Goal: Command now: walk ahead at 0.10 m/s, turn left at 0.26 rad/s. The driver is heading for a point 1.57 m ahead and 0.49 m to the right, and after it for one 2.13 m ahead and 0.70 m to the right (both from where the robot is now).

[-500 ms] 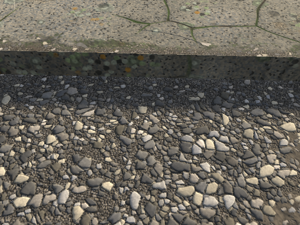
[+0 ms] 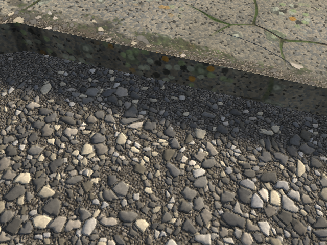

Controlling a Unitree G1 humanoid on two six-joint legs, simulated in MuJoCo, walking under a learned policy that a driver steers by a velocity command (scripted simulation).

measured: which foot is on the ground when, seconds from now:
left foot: down 0.00-0.18, up 0.20-0.46, down 0.48-0.94, up 0.96-1.00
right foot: up 0.00-0.12, down 0.14-0.48, up 0.50-0.92, down 0.94-1.00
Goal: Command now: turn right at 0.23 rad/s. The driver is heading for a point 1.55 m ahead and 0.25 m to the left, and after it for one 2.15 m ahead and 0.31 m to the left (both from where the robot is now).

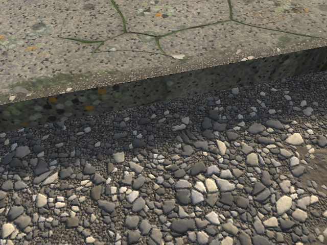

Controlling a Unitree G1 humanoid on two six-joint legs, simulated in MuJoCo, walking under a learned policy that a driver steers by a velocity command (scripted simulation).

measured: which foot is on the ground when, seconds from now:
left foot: up 0.00-0.28, down 0.30-0.96, up 0.98-1.00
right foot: down 0.00-1.00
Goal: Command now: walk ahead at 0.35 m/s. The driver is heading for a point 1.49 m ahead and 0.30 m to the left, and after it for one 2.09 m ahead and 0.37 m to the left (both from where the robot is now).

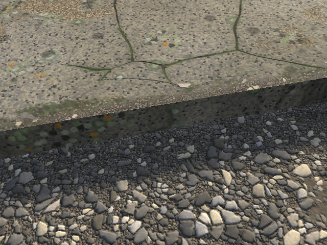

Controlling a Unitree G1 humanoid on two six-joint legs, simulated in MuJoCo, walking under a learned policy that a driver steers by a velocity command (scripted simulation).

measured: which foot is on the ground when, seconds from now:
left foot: up 0.00-0.38, down 0.40-0.94, up 0.96-1.00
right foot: down 0.00-0.40, up 0.42-0.90, down 0.92-1.00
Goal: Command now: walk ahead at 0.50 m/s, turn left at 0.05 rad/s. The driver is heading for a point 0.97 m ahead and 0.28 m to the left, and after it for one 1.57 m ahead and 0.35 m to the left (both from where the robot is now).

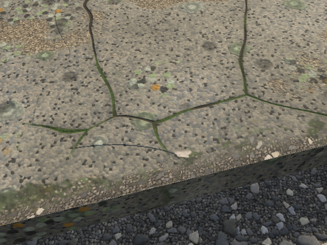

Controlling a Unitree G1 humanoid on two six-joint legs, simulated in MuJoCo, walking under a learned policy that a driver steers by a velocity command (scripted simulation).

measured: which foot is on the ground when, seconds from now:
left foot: up 0.00-0.44, down 0.46-1.00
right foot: down 0.00-0.44, up 0.46-1.00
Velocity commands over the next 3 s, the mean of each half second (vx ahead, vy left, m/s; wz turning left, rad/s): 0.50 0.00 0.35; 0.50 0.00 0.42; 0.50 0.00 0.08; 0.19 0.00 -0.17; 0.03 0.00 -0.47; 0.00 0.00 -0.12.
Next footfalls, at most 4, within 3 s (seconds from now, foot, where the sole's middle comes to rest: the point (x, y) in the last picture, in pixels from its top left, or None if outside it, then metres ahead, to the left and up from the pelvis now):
0.46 left None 0.36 0.11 -0.77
1.12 right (148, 157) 0.75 0.08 -0.58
1.64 left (73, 112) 1.00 0.41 -0.58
2.08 right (127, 97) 1.08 0.17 -0.58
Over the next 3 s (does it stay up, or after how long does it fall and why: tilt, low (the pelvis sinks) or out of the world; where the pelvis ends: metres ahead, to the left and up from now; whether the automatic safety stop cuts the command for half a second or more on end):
stays up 0.96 0.25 0.19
